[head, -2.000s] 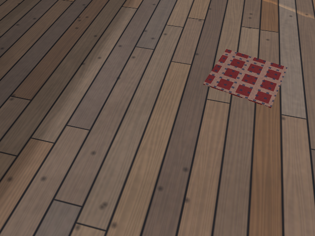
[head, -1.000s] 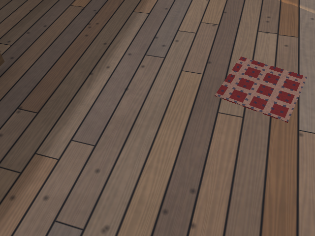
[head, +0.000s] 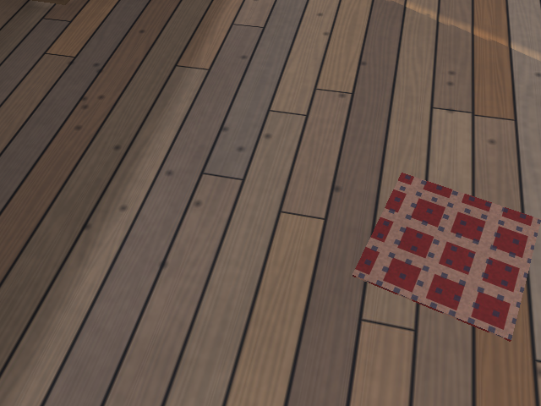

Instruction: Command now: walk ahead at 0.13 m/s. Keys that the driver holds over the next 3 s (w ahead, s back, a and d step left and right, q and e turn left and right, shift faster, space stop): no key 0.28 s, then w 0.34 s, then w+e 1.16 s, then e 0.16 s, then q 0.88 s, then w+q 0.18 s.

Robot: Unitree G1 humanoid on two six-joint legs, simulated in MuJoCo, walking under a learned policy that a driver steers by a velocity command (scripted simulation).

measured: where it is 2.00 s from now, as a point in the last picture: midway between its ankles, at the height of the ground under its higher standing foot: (345, 273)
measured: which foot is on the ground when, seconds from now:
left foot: up 0.00-0.12, down 0.14-1.00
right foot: down 0.00-0.60, up 0.62-1.00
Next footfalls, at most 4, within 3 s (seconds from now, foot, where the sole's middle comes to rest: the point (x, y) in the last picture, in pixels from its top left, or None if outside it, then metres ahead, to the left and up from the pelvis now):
0.14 left None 0.17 0.16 -0.78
1.06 right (329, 385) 0.51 -0.07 -0.78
1.56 left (289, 268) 0.84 0.02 -0.78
2.04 right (412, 257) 0.87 -0.33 -0.78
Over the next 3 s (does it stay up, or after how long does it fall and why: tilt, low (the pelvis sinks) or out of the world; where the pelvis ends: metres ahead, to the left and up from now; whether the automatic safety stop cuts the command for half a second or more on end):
stays up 0.90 -0.19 -0.01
